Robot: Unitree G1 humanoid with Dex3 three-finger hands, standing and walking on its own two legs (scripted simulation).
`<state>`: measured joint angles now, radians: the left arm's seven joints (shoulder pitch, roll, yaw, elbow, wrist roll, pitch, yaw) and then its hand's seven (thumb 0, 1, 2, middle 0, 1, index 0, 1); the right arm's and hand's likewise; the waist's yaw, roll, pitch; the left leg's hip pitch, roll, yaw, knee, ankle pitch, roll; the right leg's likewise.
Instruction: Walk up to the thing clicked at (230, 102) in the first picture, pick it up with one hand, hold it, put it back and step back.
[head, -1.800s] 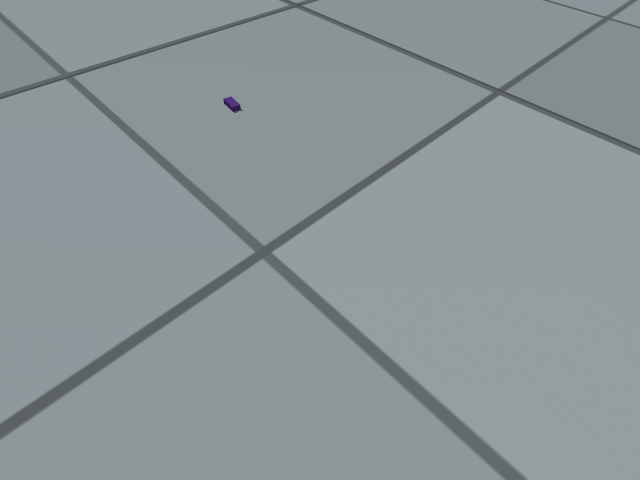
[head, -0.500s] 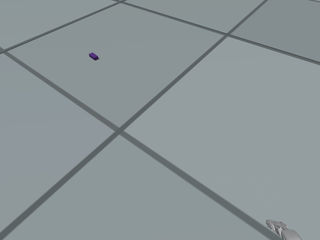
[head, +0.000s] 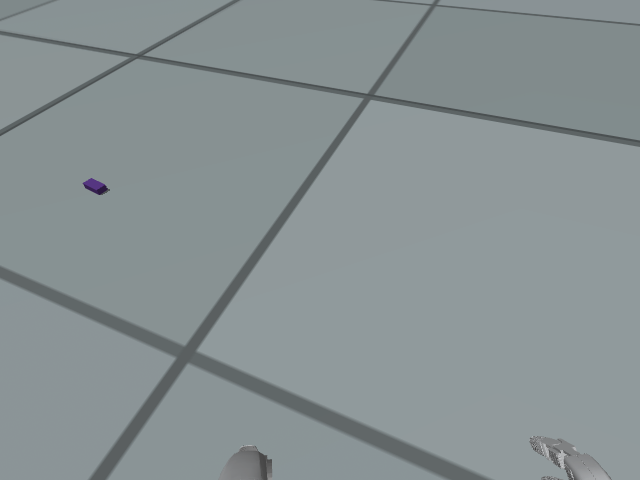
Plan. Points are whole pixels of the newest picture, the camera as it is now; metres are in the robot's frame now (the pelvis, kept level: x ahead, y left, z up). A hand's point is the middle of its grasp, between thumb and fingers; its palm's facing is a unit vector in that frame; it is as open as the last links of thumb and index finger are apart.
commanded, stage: walk up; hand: left
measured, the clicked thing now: (95, 186) +1.60 +1.14 -0.75
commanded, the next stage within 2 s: none
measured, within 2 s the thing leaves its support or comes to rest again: neither
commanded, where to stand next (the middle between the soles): +1.14 +1.15 m, yaw -35 degrees
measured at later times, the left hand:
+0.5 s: hand (94, 314) +0.43 +0.41 -0.12, palm faces -0.27 -0.82 -0.50, open 7.4 cm
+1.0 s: hand (17, 272) +0.56 +0.64 -0.15, palm faces -0.26 -0.78 -0.57, open 7.4 cm
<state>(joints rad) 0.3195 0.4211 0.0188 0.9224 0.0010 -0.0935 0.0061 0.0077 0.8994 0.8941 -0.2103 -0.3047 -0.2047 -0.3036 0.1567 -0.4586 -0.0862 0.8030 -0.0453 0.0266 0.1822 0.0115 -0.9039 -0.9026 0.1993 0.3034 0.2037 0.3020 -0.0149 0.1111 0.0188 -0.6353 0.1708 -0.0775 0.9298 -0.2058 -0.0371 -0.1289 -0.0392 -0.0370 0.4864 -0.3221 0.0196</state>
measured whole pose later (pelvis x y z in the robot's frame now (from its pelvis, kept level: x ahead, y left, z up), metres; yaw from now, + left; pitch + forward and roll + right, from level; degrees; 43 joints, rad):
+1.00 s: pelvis +0.45 +0.31 -0.02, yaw -16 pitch +1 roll -1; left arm 0.33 0.52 0.07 1.00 0.00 -0.05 0.08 0.01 0.90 0.89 -0.21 -0.30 -0.20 -0.30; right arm 0.15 -0.46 -0.12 0.78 -0.06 0.02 0.12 0.01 -0.91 -0.90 0.20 0.30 0.20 0.30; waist -0.01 0.02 0.06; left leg -0.46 0.10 0.05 0.81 -0.35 -0.02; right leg -0.47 -0.10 0.08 1.07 -0.49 -0.05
